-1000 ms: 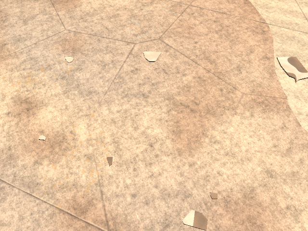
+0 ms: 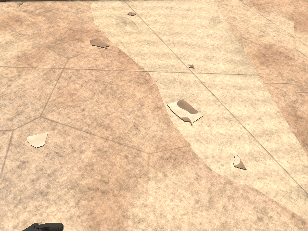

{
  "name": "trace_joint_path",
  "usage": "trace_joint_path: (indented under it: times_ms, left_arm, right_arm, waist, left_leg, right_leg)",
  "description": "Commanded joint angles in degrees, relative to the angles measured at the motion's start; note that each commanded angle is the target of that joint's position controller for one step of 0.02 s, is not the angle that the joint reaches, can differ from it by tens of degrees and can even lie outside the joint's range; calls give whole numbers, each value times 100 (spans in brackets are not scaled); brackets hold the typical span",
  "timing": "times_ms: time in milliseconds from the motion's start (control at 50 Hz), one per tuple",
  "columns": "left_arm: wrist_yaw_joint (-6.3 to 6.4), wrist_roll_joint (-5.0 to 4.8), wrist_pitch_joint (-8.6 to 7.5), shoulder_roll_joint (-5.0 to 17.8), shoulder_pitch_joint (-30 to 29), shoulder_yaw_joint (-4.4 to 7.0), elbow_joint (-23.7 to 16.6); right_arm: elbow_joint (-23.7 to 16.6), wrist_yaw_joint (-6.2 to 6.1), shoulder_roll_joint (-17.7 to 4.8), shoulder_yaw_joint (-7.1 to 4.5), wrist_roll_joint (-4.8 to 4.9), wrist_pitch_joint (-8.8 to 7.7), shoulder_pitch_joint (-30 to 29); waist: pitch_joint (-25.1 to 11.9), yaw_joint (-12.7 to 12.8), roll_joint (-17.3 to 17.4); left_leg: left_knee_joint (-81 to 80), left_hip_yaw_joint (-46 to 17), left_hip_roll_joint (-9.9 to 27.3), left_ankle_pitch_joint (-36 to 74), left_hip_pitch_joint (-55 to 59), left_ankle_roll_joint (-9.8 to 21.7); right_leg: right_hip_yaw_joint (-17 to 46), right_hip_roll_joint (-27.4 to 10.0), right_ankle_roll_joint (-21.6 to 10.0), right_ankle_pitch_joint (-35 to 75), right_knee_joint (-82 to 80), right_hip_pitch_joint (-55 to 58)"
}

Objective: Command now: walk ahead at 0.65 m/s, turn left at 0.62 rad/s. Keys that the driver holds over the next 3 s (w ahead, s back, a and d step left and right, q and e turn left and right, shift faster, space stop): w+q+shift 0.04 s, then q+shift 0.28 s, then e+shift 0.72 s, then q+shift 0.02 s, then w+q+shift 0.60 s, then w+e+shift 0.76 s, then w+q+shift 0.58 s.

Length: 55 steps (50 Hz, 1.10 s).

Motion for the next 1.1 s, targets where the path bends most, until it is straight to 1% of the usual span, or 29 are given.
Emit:
trace_joint_path:
  times_ms: [20,60,80,100,120,160,220,300,340,380,400,420,440,460,480,500,540,620,700,800,860,880,900,920,940,960,1000,1060,1100]
  left_arm:
    - [4,166,125,230,-151,70,-303]
    - [248,62,161,616,608,167,-108]
    - [279,-383,66,760,1041,281,-46]
    - [287,-176,41,1151,1222,313,-7]
    - [243,22,-31,1243,1148,409,132]
    - [259,74,-27,543,604,221,69]
    - [261,26,67,722,137,234,127]
    - [281,-45,157,1054,-16,326,314]
    - [250,-178,113,1156,200,356,461]
    - [141,-360,-6,1071,366,288,595]
    - [61,-230,-88,797,519,168,595]
    - [-64,157,-91,24,1310,-118,535]
    - [-99,-165,-32,826,1407,-30,984]
    - [-86,-404,79,1162,665,108,813]
    - [-24,-361,173,979,396,52,619]
    - [78,-253,304,839,348,15,711]
    - [188,-182,541,854,898,76,917]
    - [316,-121,672,752,882,145,732]
    - [215,-88,733,570,551,130,438]
    - [21,-96,799,572,385,169,178]
    - [-40,-106,849,571,621,240,130]
    - [-4,-67,843,693,838,314,185]
    - [90,-56,804,1163,1199,480,237]
    - [175,-41,731,1905,1276,626,64]
    - [91,180,515,1842,1308,590,-70]
    - [36,164,353,1717,1107,561,-56]
    - [123,-119,321,1365,470,467,-161]
    - [280,-73,420,1032,127,318,-372]
    - [270,-147,346,844,596,247,-222]
  right_arm:
    - [-548,222,-1283,-485,-294,136,-871]
    - [-617,235,-896,-433,-185,93,-957]
    - [-709,114,-87,-125,446,17,-611]
    - [-952,90,84,-50,380,-113,-673]
    - [-1210,78,-397,-105,271,-204,-955]
    - [-1062,110,-868,-265,98,-96,-1034]
    - [-1265,219,-616,-182,34,-41,-1275]
    - [-1344,440,-407,-83,64,-55,-1355]
    - [-1272,479,-597,-176,10,-22,-1103]
    - [-1135,397,-952,-392,-28,-16,-205]
    - [-1063,255,-1248,-478,-59,11,243]
    - [-1289,106,-1668,-354,-270,-43,-13]
    - [-1413,164,-1223,-221,-340,-55,299]
    - [-1241,222,-1183,-217,-296,-79,-16]
    - [-1102,225,-1094,-188,-151,-106,-461]
    - [-1063,190,-831,-89,-131,-124,-855]
    - [-1037,143,-770,-75,-275,-169,-1439]
    - [-938,-65,-746,-136,-293,-211,-1714]
    - [-825,-217,-760,-189,-259,-82,-1802]
    - [-696,-111,-933,-313,-160,30,-1839]
    - [-611,-15,-974,-368,2,93,-1946]
    - [-500,15,-827,-355,62,122,-1779]
    - [-403,43,-635,-334,-7,159,-1525]
    - [-734,31,-445,-262,-267,153,-1828]
    - [-983,-19,-544,-271,-289,105,-2450]
    - [-995,-43,-661,-312,-141,86,-2577]
    - [-852,-135,-782,-368,-150,35,-2390]
    - [-654,-87,-727,-359,-165,-11,-2019]
    - [-483,61,-594,-264,-68,-45,-1850]
  waist:
    - [274,455,816]
    - [49,817,681]
    - [-623,816,119]
    - [-644,805,-695]
    - [-182,679,-966]
    - [481,662,-733]
    - [853,536,-671]
    - [540,483,-681]
    - [220,364,-638]
    - [-375,-268,-385]
    - [-632,-541,216]
    - [-1767,165,1850]
    - [-3409,-525,952]
    - [-2404,-470,439]
    - [-1413,-180,359]
    - [-845,12,291]
    - [-371,425,617]
    - [-205,489,548]
    - [-157,418,523]
    - [-121,374,502]
    - [-178,581,443]
    - [-121,637,174]
    - [28,650,-814]
    - [324,504,-2376]
    - [-358,840,-1652]
    - [-294,734,-1045]
    - [-151,377,-508]
    - [-577,196,-571]
    - [-840,424,-496]
  left_leg:
    - [-493,-931,99,-1733,-635,650]
    - [212,-751,-238,-1708,-2174,156]
    - [1651,-565,-192,-2464,-2822,57]
    - [2978,170,-215,-2349,-3949,-17]
    - [3730,558,610,-2029,-4381,-125]
    - [4459,830,812,-1381,-4356,-394]
    - [4370,1360,924,-714,-3909,-598]
    - [2425,1866,725,568,-2017,-479]
    - [2041,2152,298,415,-1038,-247]
    - [1131,2007,-111,1011,729,247]
    - [870,1430,262,2652,1966,546]
    - [1593,-807,2465,6423,3488,1630]
    - [852,-1946,3160,4906,3400,2315]
    - [424,-1141,2689,3496,2612,1922]
    - [140,-617,2376,2074,1758,1559]
    - [-61,-220,2150,1335,920,1299]
    - [-539,669,1839,1105,-539,1147]
    - [-835,1297,2056,861,-498,1219]
    - [-914,1683,2180,275,-150,1153]
    - [-684,2096,2377,395,231,1042]
    - [-19,2394,2357,480,422,666]
    - [563,2618,2099,98,256,338]
    - [1848,3015,1549,-694,-493,-152]
    - [3781,2980,576,-2871,-2613,-772]
    - [4789,1586,245,-2987,-2992,-755]
    - [4957,1240,298,-2471,-3222,-592]
    - [4585,996,466,-1406,-3260,-443]
    - [4369,1071,293,-676,-2679,-557]
    - [3505,1252,432,-182,-2518,-574]
  right_leg:
    - [-557,430,-7,-24,-1474,744]
    - [-224,-175,-161,639,-2135,2968]
    - [707,-1487,-466,1016,-2115,4088]
    - [2300,-2835,-1102,293,-2086,4118]
    - [2834,-3499,-1628,168,-2260,3376]
    - [1323,-2441,-1290,1153,-2335,2854]
    - [-152,-1897,-1027,3704,-2305,1865]
    - [-1240,-1506,-765,3922,-2023,1105]
    - [-1314,-1591,-708,5026,-1343,1002]
    - [-1299,-1530,-553,5154,51,632]
    - [-1333,-1218,-286,3290,1402,-338]
    - [-964,-653,44,-2446,3872,-1618]
    - [438,-332,62,-2213,4588,-1142]
    - [335,-595,31,-1685,4427,-1525]
    - [93,-844,-5,-1283,3854,-1823]
    - [27,-1027,35,-1027,3525,-1614]
    - [-204,-961,166,-502,3326,-604]
    - [-273,-1048,309,-24,3017,-961]
    - [-427,-1197,287,355,2265,-1099]
    - [-831,-1132,22,186,1183,-671]
    - [-1154,-899,-288,421,52,-121]
    - [-1066,-729,-499,853,-538,216]
    - [-93,-1081,-878,2479,-1290,807]
    - [2187,-2262,-1793,4440,-1434,1586]
    - [2946,-2538,-2431,3614,-1786,1451]
    - [2531,-2347,-2214,2878,-1939,1550]
    - [1926,-1950,-1637,2534,-1819,1432]
    - [1339,-1652,-1472,3430,-1585,1381]
    - [1184,-1513,-1403,794,-1971,1666]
